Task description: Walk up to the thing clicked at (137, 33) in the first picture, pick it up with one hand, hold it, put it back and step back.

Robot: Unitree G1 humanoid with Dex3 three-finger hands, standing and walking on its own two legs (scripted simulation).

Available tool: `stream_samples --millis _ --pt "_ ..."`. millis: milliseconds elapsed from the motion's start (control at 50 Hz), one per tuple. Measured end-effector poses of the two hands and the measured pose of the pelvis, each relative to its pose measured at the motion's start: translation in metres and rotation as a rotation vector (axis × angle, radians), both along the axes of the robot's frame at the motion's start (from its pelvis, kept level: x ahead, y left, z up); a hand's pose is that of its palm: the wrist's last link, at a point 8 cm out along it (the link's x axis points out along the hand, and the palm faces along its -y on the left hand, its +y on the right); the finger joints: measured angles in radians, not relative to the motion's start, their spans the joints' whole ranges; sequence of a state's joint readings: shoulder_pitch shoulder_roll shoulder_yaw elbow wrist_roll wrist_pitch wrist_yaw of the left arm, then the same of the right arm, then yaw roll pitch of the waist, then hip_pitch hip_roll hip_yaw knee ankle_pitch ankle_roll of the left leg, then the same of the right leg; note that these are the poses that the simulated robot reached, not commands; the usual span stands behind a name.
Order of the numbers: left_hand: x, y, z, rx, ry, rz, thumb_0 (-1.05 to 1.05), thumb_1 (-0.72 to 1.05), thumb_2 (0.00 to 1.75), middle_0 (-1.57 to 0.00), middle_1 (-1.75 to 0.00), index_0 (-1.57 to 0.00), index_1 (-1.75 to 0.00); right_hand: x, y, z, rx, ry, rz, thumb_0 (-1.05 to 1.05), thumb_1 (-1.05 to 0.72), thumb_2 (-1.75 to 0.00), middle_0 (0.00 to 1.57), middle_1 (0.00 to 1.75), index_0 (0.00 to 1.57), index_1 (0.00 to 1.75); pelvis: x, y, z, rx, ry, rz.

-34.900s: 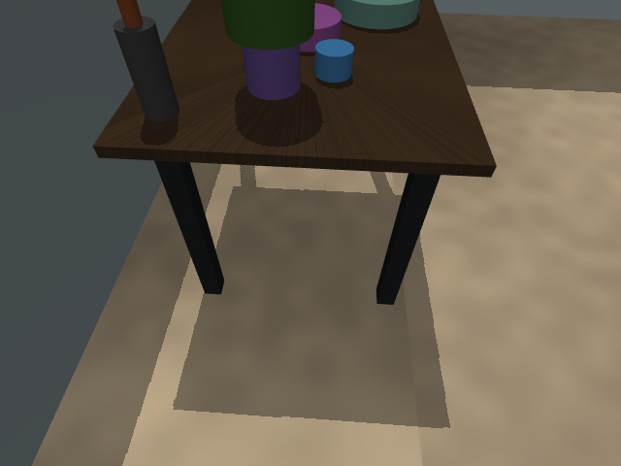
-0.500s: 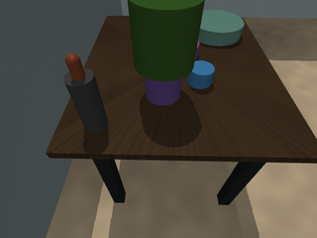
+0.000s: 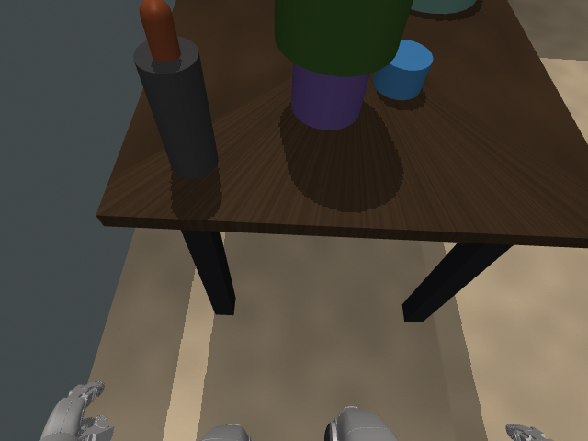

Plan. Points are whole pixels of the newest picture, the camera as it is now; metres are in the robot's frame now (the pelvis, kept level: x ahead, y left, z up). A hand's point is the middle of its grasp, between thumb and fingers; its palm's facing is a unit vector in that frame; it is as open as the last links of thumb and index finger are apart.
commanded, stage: step back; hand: left
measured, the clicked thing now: (177, 96) +0.54 +0.16 +0.12
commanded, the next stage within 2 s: none
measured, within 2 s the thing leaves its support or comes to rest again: neither
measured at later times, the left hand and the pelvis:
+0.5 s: hand out of the picture -0.01 +0.25 -0.13, palm faces -0.07 -0.91 -0.40, open 7.4 cm; pelvis -0.11 -0.01 +0.01, yaw -4 degrees
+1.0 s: hand out of the picture -0.14 +0.28 -0.14, palm faces +0.00 -0.93 -0.37, open 7.4 cm; pelvis -0.24 +0.00 +0.01, yaw -1 degrees
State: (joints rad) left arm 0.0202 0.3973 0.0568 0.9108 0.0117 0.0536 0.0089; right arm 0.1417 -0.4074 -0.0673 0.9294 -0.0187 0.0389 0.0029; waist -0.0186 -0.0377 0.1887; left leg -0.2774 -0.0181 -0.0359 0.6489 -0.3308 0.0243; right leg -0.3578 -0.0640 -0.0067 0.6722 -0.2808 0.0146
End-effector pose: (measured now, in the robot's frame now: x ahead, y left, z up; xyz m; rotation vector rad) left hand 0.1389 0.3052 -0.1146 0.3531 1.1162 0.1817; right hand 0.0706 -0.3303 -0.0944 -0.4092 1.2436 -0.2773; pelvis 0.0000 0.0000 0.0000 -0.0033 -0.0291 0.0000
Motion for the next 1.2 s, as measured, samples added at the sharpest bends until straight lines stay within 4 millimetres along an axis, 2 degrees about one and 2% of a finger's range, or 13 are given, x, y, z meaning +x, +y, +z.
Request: stream_samples --millis 100,220,320,420,520,640,720,800,900,1020,1120,1200 --pt "-0.009 0.009 -0.003 -0.012 -0.001 0.012 0.01 0.91 0.90 -0.20 -0.30 -0.21 -0.30 -0.032 0.022 0.007 0.009 0.049 -0.003 0.00 -0.90 -0.90 0.21 0.30 0.21 0.30 -0.018 0.009 0.007 -0.012 -0.002 -0.002" --pt "-0.050 0.012 0.000 -0.006 0.071 -0.007 0.01 0.91 0.90 -0.20 -0.30 -0.21 -0.30 -0.043 0.033 0.011 0.020 -0.011 -0.015 0.00 -0.90 -0.90 0.21 0.30 0.21 0.30 -0.037 0.013 0.013 -0.016 0.006 -0.044" --pt "-0.084 0.009 0.002 0.015 0.109 -0.025 0.01 0.91 0.90 -0.20 -0.30 -0.21 -0.30 -0.052 0.030 0.004 0.041 -0.078 -0.010 0.00 -0.90 -0.90 0.21 0.30 0.21 0.30 -0.060 0.008 0.009 -0.010 -0.001 -0.076" --pt "-0.119 -0.003 0.007 0.044 0.093 -0.028 0.01 0.91 0.90 -0.20 -0.30 -0.21 -0.30 -0.069 0.012 -0.014 0.070 -0.115 -0.008 0.00 -0.90 -0.90 0.21 0.30 0.21 0.30 -0.088 -0.006 -0.002 -0.013 -0.010 -0.083" --pt "-0.156 -0.012 0.026 0.048 0.082 -0.001 0.01 0.91 0.90 -0.21 -0.30 -0.21 -0.30 -0.093 0.003 -0.013 0.082 -0.093 -0.019 0.00 -0.90 -0.90 0.21 0.30 0.21 0.30 -0.109 -0.011 0.008 0.023 -0.009 -0.072" --pt "-0.172 -0.010 0.037 0.066 0.011 0.008 0.01 0.90 0.90 -0.21 -0.30 -0.21 -0.30 -0.129 0.002 -0.013 0.065 -0.037 0.019 0.00 -0.90 -0.90 0.21 0.30 0.21 0.30 -0.137 -0.009 0.011 0.027 0.006 -0.031" --pt "-0.184 -0.002 0.031 0.058 -0.046 0.010 0.01 0.90 0.90 -0.21 -0.30 -0.21 -0.30 -0.149 0.010 -0.014 0.049 -0.006 0.055 0.00 -0.90 -0.90 0.21 0.30 0.20 0.30 -0.161 -0.003 0.006 0.018 0.003 0.003" --pt "-0.204 0.012 0.014 0.029 -0.059 0.023 0.01 0.90 0.90 -0.21 -0.30 -0.21 -0.30 -0.168 0.024 -0.012 0.035 -0.024 0.078 0.00 -0.90 -0.90 0.21 0.30 0.20 0.30 -0.187 0.008 -0.003 0.028 -0.014 0.021" --pt "-0.241 0.016 0.010 0.005 -0.017 0.061 0.01 0.91 0.90 -0.21 -0.30 -0.21 -0.30 -0.193 0.036 0.005 0.039 -0.045 0.086 0.00 -0.90 -0.90 0.21 0.30 0.21 0.30 -0.214 0.009 0.007 -0.008 -0.015 0.015" --pt "-0.298 0.013 0.008 0.003 0.055 0.051 0.01 0.91 0.90 -0.20 -0.30 -0.21 -0.30 -0.207 0.031 0.018 0.025 -0.121 0.088 0.00 -0.90 -0.90 0.21 0.30 0.21 0.30 -0.249 0.003 0.012 -0.022 -0.002 -0.026" --pt "-0.344 0.001 0.004 0.026 0.103 0.024 0.01 0.91 0.90 -0.20 -0.30 -0.21 -0.30 -0.229 0.013 0.009 0.033 -0.181 0.086 0.00 -0.90 -0.90 0.21 0.30 0.21 0.30 -0.286 -0.009 0.003 -0.013 -0.002 -0.063" --pt "-0.384 -0.013 0.008 0.043 0.114 0.021 0.01 0.91 0.90 -0.20 -0.30 -0.21 -0.30 -0.259 -0.004 -0.005 0.050 -0.182 0.052 0.00 -0.90 -0.90 0.21 0.30 0.21 0.30 -0.316 -0.019 -0.003 -0.024 -0.014 -0.052"
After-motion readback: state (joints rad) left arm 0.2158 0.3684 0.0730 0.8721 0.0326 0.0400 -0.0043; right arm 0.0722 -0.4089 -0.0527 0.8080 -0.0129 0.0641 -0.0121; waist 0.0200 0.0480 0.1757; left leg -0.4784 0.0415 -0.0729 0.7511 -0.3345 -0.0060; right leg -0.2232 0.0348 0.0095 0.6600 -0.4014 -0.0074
